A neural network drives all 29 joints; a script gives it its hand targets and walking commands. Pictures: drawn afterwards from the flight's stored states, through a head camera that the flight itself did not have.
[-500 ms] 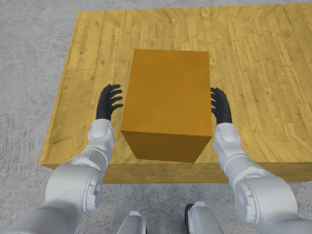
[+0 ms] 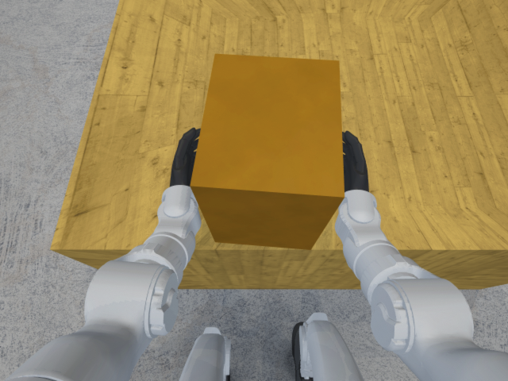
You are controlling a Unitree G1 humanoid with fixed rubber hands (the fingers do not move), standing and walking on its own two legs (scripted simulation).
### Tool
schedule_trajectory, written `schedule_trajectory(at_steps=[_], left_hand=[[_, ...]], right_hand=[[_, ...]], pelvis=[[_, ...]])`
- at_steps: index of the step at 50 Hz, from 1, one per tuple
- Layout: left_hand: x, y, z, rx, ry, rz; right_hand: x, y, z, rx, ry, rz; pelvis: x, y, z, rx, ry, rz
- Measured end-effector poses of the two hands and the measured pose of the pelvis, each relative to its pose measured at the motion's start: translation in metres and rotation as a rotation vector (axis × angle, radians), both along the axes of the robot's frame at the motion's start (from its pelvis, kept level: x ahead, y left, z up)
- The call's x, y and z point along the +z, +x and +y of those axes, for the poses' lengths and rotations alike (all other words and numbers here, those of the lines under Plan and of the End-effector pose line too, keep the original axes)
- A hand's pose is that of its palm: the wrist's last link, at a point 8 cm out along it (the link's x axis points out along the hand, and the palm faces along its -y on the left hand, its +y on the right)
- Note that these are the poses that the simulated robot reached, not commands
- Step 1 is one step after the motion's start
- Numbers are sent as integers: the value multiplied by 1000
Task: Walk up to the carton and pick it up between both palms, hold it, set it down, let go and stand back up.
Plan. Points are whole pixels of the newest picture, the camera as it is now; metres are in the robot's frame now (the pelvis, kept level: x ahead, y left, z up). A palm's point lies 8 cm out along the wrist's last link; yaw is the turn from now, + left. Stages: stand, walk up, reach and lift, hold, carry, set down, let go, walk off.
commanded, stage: reach and lift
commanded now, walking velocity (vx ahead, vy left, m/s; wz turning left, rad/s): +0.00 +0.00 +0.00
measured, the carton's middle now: (268, 163) +0.45 +0.00 -0.01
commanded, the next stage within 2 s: none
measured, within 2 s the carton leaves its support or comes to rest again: leaves its support in 1.44 s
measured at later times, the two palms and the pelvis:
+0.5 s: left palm (187, 177) +0.43 +0.13 -0.01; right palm (352, 183) +0.42 -0.14 -0.02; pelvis +0.03 +0.00 +0.00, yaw +2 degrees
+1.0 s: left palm (183, 184) +0.41 +0.14 -0.01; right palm (349, 189) +0.41 -0.13 -0.01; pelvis +0.02 +0.01 +0.01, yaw +2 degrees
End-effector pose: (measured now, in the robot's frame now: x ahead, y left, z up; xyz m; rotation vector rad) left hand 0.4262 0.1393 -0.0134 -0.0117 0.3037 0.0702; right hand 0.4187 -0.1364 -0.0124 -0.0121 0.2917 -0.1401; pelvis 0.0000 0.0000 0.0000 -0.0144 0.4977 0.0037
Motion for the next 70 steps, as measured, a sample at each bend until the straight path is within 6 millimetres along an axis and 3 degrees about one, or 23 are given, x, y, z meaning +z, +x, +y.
schedule_trajectory(at_steps=[13, 32, 52, 70], left_hand=[[2, 1, -3, -12, 26, -20], [3, -6, -6, 22, 16, -5], [5, -14, 1, 0, 45, -6], [9, -12, 2, 3, 62, 19]], right_hand=[[-2, -1, 3, -55, 29, -4], [-1, 0, 1, -19, 13, -1], [-2, -12, 7, -44, 43, 3], [5, -7, 8, -22, 14, 32]], pelvis=[[-6, -1, -3, 25, -8, 1], [4, 38, 2, 46, -27, -68], [5, 22, 10, 45, -37, -45], [0, 19, 15, 44, -42, -46]])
